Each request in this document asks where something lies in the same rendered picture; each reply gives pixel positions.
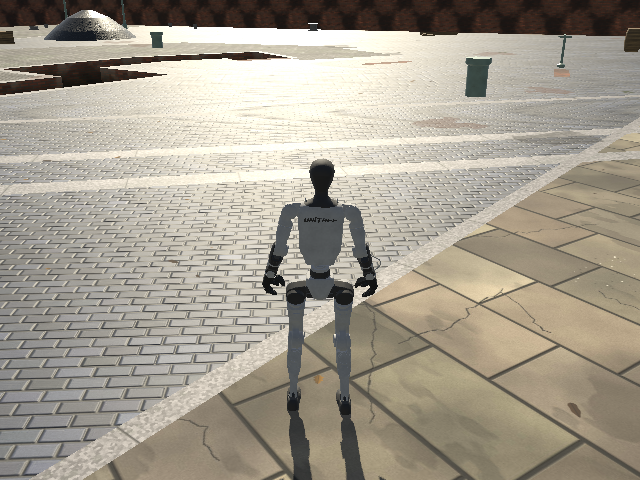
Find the robot right forearm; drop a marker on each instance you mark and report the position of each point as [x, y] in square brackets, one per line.
[367, 265]

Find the left robot upper arm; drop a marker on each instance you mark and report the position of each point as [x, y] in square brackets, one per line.
[289, 211]

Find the left robot hand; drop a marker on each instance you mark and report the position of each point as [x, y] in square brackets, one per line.
[275, 281]

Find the right robot hand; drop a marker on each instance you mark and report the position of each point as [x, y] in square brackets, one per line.
[363, 283]

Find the right robot upper arm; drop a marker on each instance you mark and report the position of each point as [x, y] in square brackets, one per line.
[353, 214]

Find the left robot shin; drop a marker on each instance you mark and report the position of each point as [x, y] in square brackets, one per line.
[293, 364]

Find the robot left forearm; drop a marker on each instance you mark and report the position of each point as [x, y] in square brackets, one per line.
[273, 263]

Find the robot left foot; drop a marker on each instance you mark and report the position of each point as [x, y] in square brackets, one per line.
[293, 403]

